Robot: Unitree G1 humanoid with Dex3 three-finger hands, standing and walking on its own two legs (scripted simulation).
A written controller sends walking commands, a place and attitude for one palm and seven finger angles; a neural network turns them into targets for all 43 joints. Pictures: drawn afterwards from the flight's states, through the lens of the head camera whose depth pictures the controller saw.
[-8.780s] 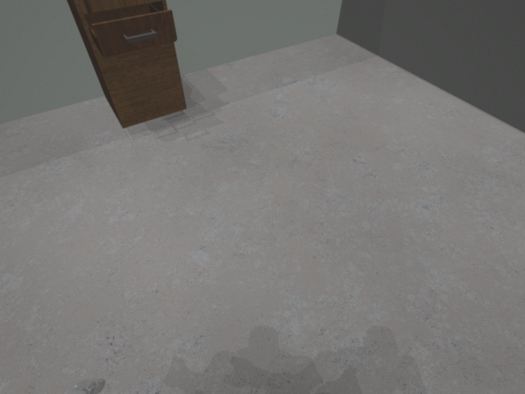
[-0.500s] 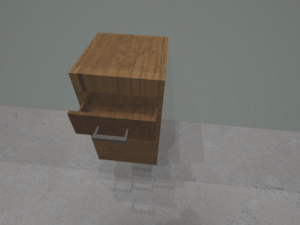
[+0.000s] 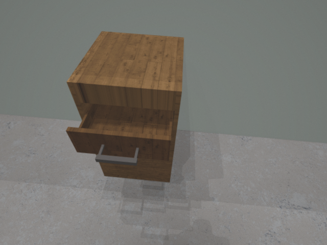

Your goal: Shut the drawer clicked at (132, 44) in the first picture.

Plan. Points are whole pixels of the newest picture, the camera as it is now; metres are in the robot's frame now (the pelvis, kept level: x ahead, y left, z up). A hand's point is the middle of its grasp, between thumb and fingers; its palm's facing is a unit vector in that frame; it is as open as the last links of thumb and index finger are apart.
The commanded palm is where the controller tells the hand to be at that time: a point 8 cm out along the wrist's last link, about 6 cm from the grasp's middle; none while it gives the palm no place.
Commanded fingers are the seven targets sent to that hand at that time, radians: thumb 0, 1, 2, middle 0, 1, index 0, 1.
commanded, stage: come to a stop and stand still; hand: left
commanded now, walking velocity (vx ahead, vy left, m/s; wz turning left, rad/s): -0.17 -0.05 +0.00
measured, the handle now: (118, 154) +0.45 +0.20 -0.17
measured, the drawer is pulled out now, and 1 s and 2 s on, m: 0.15 0.15 0.15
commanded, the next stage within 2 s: look again from close up in 1.10 s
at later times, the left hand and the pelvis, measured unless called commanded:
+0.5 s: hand out of the picture -0.01 +0.17 -0.16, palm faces +0.00 -0.97 -0.22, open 7.3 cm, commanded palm none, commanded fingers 0.00 0.90 0.90 -0.20 -0.30 -0.20 -0.30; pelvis -0.03 +0.00 +0.00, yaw -1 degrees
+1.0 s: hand out of the picture -0.02 +0.13 -0.16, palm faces +0.01 -0.98 -0.19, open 7.3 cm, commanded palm none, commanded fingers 0.00 0.90 0.90 -0.20 -0.30 -0.20 -0.30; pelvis +0.00 -0.03 +0.01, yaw -1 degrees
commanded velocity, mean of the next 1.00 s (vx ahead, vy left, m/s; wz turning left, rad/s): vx -0.02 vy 0.00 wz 0.00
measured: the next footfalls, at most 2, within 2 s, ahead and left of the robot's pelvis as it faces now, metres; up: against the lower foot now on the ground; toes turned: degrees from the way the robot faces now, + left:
none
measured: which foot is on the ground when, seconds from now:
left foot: down 0.00-1.00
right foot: down 0.00-1.00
